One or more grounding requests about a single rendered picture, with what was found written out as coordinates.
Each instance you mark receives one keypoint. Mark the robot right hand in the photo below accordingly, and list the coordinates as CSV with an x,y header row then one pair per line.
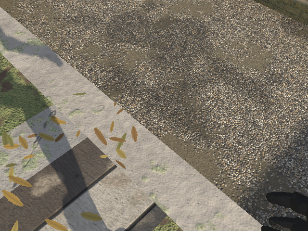
x,y
298,202

